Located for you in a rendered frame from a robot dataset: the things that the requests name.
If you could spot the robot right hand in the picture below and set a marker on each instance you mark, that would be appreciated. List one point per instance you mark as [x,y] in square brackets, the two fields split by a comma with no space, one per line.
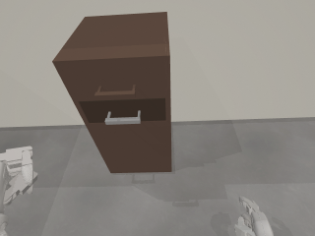
[257,224]

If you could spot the robot left hand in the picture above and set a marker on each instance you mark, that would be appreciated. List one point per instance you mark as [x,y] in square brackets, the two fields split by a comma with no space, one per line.
[16,162]

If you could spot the drawer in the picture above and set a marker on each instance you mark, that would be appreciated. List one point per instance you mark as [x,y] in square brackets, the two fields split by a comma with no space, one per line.
[152,109]

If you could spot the handle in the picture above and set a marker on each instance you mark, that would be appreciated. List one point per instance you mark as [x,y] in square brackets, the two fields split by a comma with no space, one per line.
[121,94]
[122,120]

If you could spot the cabinet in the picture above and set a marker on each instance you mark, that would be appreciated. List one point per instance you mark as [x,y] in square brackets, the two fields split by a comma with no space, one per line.
[122,53]

